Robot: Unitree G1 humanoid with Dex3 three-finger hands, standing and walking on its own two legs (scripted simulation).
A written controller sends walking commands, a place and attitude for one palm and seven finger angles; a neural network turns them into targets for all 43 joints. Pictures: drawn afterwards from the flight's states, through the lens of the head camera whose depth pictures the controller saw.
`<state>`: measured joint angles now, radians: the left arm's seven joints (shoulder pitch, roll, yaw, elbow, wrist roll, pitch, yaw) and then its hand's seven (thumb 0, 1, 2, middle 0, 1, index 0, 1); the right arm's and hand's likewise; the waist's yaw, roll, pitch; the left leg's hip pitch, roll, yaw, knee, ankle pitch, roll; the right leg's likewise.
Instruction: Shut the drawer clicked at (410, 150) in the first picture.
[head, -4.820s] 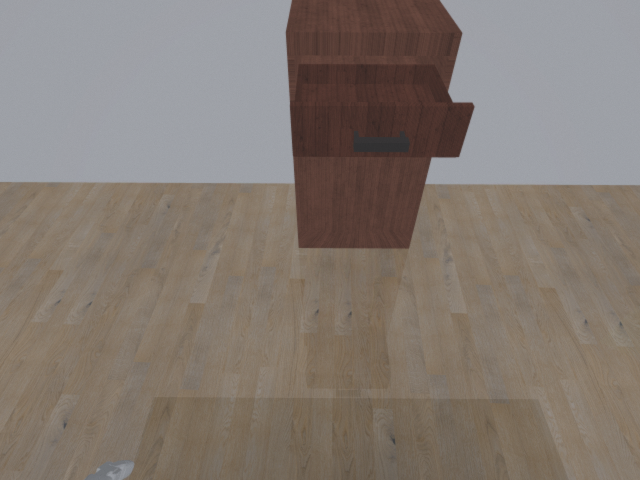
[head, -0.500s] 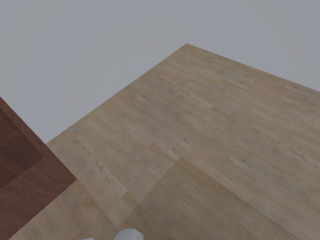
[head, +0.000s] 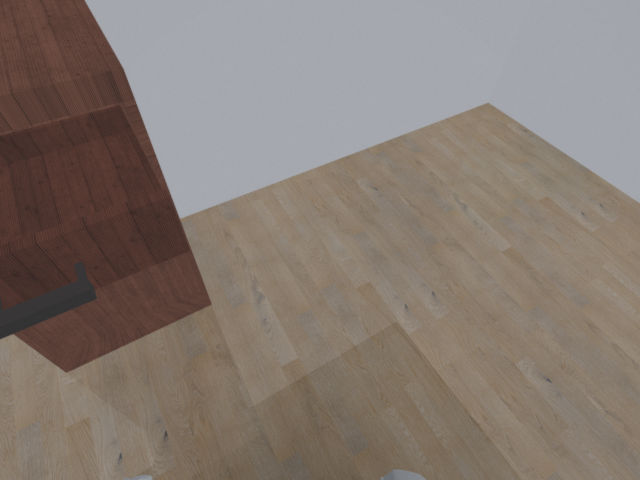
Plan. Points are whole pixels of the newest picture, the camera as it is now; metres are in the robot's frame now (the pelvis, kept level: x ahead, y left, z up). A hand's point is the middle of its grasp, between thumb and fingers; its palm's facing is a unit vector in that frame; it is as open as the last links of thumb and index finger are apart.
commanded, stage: turn to face it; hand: left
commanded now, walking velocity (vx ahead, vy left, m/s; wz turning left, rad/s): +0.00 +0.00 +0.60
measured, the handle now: (41, 296) +0.34 +0.43 -0.03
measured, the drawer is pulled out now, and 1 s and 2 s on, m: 0.29 0.29 0.29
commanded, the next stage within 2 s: take the last steps up to it in 0.92 s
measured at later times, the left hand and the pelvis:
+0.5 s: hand out of the picture -0.02 +0.17 -0.16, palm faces +0.37 -0.90 -0.25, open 7.4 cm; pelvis -0.02 -0.03 +0.00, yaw +21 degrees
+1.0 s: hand out of the picture -0.06 +0.22 -0.15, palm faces +0.53 -0.81 -0.26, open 7.4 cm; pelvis -0.04 +0.00 +0.00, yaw +30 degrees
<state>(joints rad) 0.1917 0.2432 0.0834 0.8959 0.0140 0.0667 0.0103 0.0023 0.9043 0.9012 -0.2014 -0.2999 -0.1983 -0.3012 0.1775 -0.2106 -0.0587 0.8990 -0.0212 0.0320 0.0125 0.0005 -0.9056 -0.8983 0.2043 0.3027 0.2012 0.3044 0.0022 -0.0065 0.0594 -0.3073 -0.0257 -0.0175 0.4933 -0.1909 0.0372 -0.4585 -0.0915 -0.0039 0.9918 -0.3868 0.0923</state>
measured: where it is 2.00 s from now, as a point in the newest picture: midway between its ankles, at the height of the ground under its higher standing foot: outside the picture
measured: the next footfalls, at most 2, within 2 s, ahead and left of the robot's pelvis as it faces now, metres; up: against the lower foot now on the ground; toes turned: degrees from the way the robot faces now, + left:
right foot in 0.14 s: +0.04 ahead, -0.15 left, +0.00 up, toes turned +4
left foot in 0.58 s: -0.03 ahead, +0.11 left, +0.00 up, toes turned +29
